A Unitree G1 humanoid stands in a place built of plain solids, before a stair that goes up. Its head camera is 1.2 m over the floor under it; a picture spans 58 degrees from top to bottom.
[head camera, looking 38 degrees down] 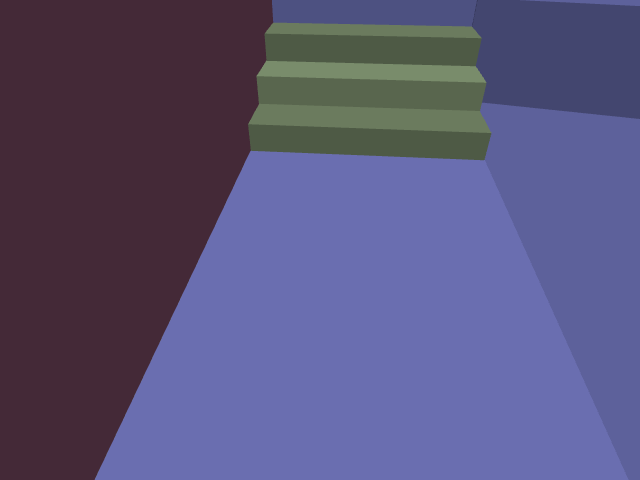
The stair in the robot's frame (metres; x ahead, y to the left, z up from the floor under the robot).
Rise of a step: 0.17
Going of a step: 0.33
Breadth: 1.40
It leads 5 degrees to the right of straight ahead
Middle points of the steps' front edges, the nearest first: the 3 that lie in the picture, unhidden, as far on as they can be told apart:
2.36 -0.27 0.17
2.69 -0.30 0.35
3.02 -0.33 0.52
